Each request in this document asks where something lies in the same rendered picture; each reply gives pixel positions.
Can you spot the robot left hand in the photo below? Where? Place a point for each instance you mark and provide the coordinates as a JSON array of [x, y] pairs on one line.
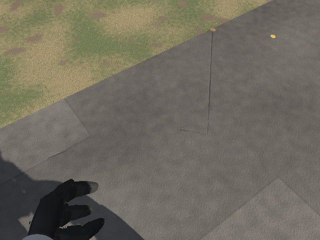
[[52, 213]]

